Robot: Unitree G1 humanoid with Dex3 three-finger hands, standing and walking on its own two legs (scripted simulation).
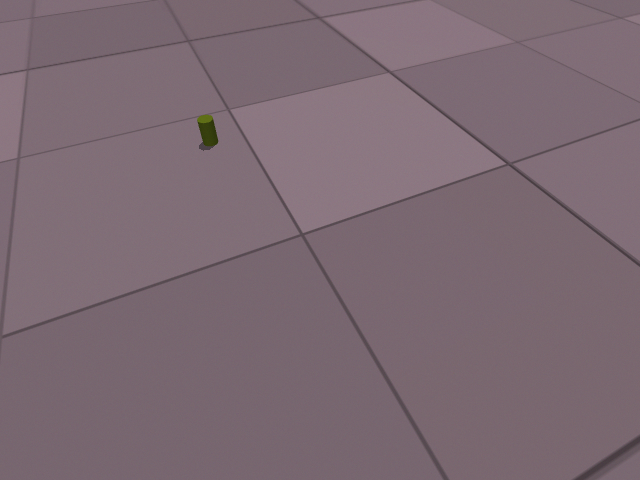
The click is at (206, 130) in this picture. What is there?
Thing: squat round
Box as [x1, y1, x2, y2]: [197, 115, 217, 145]
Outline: 202,115 198,117 197,121 203,143 205,145 213,145 217,142 217,137 212,117 210,115
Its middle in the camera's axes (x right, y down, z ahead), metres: -0.60 -0.60 +2.13
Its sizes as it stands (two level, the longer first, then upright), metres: 0.084 0.084 0.147
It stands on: the floor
